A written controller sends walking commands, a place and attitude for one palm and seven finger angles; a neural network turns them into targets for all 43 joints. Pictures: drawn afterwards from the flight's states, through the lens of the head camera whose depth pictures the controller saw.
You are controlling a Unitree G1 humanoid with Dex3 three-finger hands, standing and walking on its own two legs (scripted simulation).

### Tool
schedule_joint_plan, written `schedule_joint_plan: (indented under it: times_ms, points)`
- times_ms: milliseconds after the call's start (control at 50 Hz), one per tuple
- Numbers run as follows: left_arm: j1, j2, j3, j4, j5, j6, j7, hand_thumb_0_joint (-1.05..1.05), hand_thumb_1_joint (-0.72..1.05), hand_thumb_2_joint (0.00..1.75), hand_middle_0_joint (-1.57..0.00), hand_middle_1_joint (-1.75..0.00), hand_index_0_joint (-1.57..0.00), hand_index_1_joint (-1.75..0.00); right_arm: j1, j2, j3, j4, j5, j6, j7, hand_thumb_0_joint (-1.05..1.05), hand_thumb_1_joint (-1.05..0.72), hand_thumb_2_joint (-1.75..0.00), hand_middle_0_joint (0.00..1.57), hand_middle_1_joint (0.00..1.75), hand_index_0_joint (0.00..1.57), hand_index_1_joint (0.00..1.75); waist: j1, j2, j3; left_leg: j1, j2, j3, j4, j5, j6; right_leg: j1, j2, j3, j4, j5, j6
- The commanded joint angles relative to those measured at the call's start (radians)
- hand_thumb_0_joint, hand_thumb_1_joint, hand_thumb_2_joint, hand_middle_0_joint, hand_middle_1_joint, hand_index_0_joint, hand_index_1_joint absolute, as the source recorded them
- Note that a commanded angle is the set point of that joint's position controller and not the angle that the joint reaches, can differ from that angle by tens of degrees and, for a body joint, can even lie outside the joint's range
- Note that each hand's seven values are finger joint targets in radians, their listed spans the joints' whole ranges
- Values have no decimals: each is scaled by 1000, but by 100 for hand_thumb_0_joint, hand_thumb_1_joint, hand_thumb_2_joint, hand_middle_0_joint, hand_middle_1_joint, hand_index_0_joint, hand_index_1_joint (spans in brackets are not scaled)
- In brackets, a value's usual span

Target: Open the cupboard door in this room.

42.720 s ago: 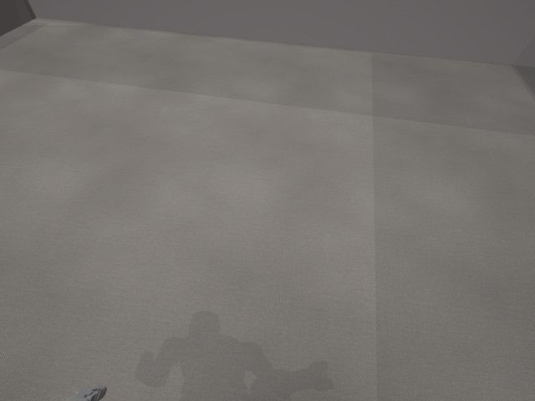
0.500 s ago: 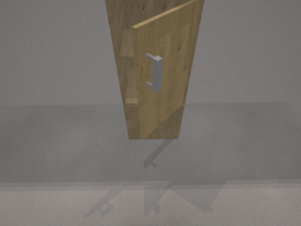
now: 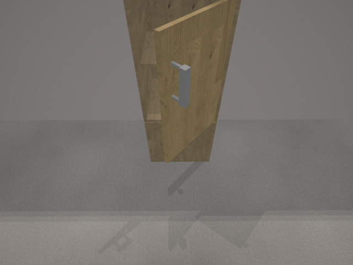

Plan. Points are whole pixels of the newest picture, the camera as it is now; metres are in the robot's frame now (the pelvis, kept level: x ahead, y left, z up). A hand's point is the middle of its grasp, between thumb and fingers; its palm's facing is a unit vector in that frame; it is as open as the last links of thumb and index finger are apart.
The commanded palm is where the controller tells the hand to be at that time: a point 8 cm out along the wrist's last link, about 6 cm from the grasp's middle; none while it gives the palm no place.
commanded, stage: walk to a spot facing it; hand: left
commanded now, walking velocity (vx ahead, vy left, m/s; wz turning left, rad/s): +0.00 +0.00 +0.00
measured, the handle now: (179, 84) +0.60 +0.02 +0.07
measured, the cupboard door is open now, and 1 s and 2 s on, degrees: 47 47 47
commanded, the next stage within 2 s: none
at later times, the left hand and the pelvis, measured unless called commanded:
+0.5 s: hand out of the picture +0.05 +0.19 -0.18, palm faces -0.09 -0.96 -0.26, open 7.4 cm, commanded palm none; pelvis +0.00 -0.01 -0.01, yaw -10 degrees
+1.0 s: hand out of the picture +0.14 +0.16 -0.18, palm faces -0.34 -0.91 -0.23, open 7.4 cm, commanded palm none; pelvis +0.03 -0.01 -0.01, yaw -26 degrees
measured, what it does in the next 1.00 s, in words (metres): lifts its left foot, turning right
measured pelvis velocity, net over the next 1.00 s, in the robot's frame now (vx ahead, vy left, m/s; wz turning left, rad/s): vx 0.03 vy -0.01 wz -0.45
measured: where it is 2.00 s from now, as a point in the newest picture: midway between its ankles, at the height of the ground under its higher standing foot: outside the picture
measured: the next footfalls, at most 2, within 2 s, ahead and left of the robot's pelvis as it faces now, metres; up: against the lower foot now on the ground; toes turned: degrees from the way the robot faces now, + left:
left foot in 1.02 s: +0.13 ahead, +0.09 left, +0.00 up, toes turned -27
right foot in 1.36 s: -0.02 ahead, -0.15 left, +0.00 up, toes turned -44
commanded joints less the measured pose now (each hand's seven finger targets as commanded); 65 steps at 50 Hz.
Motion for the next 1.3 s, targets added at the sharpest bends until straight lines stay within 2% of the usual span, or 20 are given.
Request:
schedule_joint_plan:
  times_ms: [0, 280, 340, 380, 420, 520, 540, 560, 580, 700, 860, 940, 960, 980, 1000, 1020, 1060, 1120, 1220, 1280]
  points:
    - [81, 107, 23, -18, -3, -7, 3, 0, 90, 90, -20, -30, -20, -30, 59, -80, -15, -16, -5, -5, -2, 0, -90, -90, 20, 30, 20, 30, 2, -24, 38, 50, 92, -81, -55, 89, 25, -106, -110, 84, -111, 128, -20]
    - [4, 169, 85, -111, 8, 35, -13, 0, 90, 90, -20, -30, -20, -30, 21, -130, -65, -102, -7, 23, -15, 0, -90, -90, 20, 30, 20, 30, -9, -31, 31, 5, 125, -12, 67, -37, 13, -204, -106, 188, -12, 170, -52]
    - [-18, 164, 95, -149, 10, 42, -25, 0, 90, 90, -20, -30, -20, -30, 17, -172, -78, -132, -10, 16, -18, 0, -90, -90, 20, 30, 20, 30, -8, 59, -1, 49, 213, -86, -2, -39, 53, -266, -37, 138, 114, 156, -28]
    - [-30, 142, 97, -174, 11, 50, -33, 0, 90, 90, -20, -30, -20, -30, 25, -217, -91, -152, -16, 12, -20, 0, -90, -90, 20, 30, 20, 30, -9, 189, -11, 36, 348, -208, -120, -94, 131, -321, 16, 50, 337, -76, -6]
    - [-62, 138, 102, -205, 15, 56, -43, 0, 90, 90, -20, -30, -20, -30, 14, -228, -91, -175, -23, 4, -18, 0, -90, -90, 20, 30, 20, 30, -8, 192, -29, 13, 421, -218, -167, -33, 190, -343, -28, 30, 548, -267, 6]
    - [59, 159, 109, -195, 16, 41, -48, 0, 90, 90, -20, -30, -20, -30, -94, -232, -95, -229, -15, 11, -9, 0, -90, -90, 20, 30, 20, 30, 75, -2, -54, -96, 277, 54, 145, 46, 50, -83, -45, 1, 73, 61, 9]
    - [66, 262, 125, -200, 29, 30, -35, 0, 90, 90, -20, -30, -20, -30, -90, -170, -90, -254, -3, 18, -3, 0, -90, -90, 20, 30, 20, 30, 73, -295, -47, -263, 126, 154, 364, -227, -30, -7, -241, 332, -109, 216, -56]
    - [76, 335, 135, -208, 20, 28, -25, 0, 90, 90, -20, -30, -20, -30, -132, -156, -83, -292, -4, 26, 8, 0, -90, -90, 20, 30, 20, 30, 98, -340, -27, -358, 47, 97, 581, -442, -50, -35, -386, 493, -136, 375, -150]
    - [69, 321, 136, -214, 19, 30, -17, 0, 90, 90, -20, -30, -20, -30, -165, -156, -87, -293, -4, 29, 7, 0, -90, -90, 20, 30, 20, 30, 90, -203, -16, -388, 58, -4, 679, -414, -43, -32, -350, 476, -90, 410, -199]
    - [22, 268, 124, -245, 12, 21, -1, 0, 90, 90, -20, -30, -20, -30, -196, -143, -77, -301, 2, 31, 3, 0, -90, -90, 20, 30, 20, 30, 58, -113, -106, -392, 52, -43, 686, -264, -71, 116, -228, 358, 34, 754, -170]
    - [8, 292, 135, -275, 25, 28, -6, 0, 90, 90, -20, -30, -20, -30, -236, -142, -74, -357, 12, 19, 0, 0, -90, -90, 20, 30, 20, 30, 56, -148, -85, -300, 19, -51, 465, -286, -64, 49, -216, 453, 30, 689, -189]
    - [-65, 285, 133, -302, 13, 36, -15, 0, 90, 90, -20, -30, -20, -30, -119, -155, -73, -336, 16, 6, -8, 0, -90, -90, 20, 30, 20, 30, -8, -133, -99, -43, 2, -46, 142, -105, -49, -111, -139, 429, 96, 605, -109]
    - [-81, 254, 124, -314, 9, 38, -17, 0, 90, 90, -20, -30, -20, -30, -62, -190, -80, -320, 11, -2, -10, 0, -90, -90, 20, 30, 20, 30, -33, -39, -118, 129, 86, -109, 0, -16, -27, -256, -68, 371, 162, 409, -57]
    - [-48, 195, 114, -336, -1, 40, -29, 0, 90, 90, -20, -30, -20, -30, -17, -295, -96, -323, -8, -13, -15, 0, -90, -90, 20, 30, 20, 30, -34, 240, -155, 274, 355, -380, -68, 134, 79, -449, 70, 210, 341, -67, 10]
    - [-64, 200, 110, -356, 7, 35, -39, 0, 90, 90, -20, -30, -20, -30, 7, -332, -98, -336, -13, -5, -18, 0, -90, -90, 20, 30, 20, 30, -35, 271, -124, 182, 520, -485, -106, 223, 193, -482, 58, 85, 581, -383, 52]
    - [-102, 226, 114, -352, 20, 39, -47, 0, 90, 90, -20, -30, -20, -30, -2, -309, -90, -338, -20, -5, -18, 0, -90, -90, 20, 30, 20, 30, -43, 145, -77, 73, 490, -453, -122, 170, 210, -476, 28, 100, 728, -348, 61]
    - [-92, 219, 121, -340, 21, 42, -62, 0, 90, 90, -20, -30, -20, -30, -92, -257, -70, -366, -20, -10, -15, 0, -90, -90, 20, 30, 20, 30, 16, 197, -35, 2, 380, -270, -87, 236, 163, -481, -25, 78, 826, -239, 72]
    - [-104, 182, 107, -347, 14, 53, -76, 0, 90, 90, -20, -30, -20, -30, -70, -240, -69, -351, -22, -13, -14, 0, -90, -90, 20, 30, 20, 30, 13, 186, -70, 76, 300, -74, -37, 385, 122, -451, -38, 9, 698, -187, 83]
    - [-172, 165, 90, -356, 12, 47, -81, 0, 90, 90, -20, -30, -20, -30, 16, -276, -88, -308, -21, -5, -3, 0, -90, -90, 20, 30, 20, 30, -31, 210, -94, 106, 324, 8, 15, 436, 107, -314, -20, -75, 395, -168, 57]
    - [-116, 188, 94, -337, 11, 38, -77, 0, 90, 90, -20, -30, -20, -30, -4, -289, -94, -310, -16, 1, 3, 0, -90, -90, 20, 30, 20, 30, 10, 176, -104, 43, 321, 43, 107, 350, 53, -146, -10, -89, 158, -13, 29]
